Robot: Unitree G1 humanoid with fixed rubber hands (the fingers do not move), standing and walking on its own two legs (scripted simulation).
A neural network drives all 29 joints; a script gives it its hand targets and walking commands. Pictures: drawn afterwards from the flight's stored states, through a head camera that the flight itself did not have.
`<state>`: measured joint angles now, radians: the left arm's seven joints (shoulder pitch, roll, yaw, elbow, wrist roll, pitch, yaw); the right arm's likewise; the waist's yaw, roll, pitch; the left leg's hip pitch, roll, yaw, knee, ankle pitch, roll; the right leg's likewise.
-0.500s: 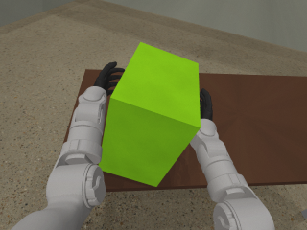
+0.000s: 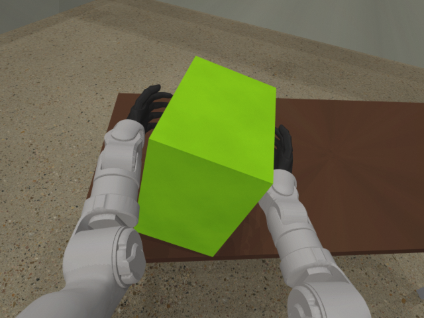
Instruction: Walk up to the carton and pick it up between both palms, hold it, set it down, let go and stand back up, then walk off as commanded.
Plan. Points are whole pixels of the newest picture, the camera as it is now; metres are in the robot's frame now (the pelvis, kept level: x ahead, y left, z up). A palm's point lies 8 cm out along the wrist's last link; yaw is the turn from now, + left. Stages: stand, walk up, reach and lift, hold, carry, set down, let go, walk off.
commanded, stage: set down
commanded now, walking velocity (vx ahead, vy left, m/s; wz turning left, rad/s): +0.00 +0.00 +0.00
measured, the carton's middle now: (204, 159) +0.43 -0.03 +0.07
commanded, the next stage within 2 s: none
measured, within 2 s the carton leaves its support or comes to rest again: neither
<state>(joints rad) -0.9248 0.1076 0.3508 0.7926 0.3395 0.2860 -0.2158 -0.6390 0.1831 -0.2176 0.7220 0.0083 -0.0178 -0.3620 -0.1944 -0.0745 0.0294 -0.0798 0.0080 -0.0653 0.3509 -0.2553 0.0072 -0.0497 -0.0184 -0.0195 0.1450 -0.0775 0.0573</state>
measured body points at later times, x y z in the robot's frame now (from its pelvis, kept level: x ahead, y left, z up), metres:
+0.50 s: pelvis +0.00 +0.00 +0.00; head +0.04 +0.04 +0.45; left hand +0.47 +0.11 +0.13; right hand +0.37 -0.16 +0.11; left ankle -0.04 +0.11 -0.75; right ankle +0.00 -0.15 -0.75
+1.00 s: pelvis +0.00 +0.00 +0.00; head +0.05 +0.04 +0.44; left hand +0.46 +0.11 +0.10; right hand +0.37 -0.15 +0.09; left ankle -0.04 +0.11 -0.75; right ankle +0.00 -0.15 -0.75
